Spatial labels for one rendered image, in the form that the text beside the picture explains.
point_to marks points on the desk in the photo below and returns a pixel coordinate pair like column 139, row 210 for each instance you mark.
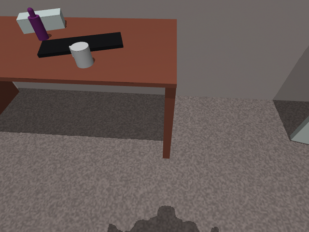
column 148, row 59

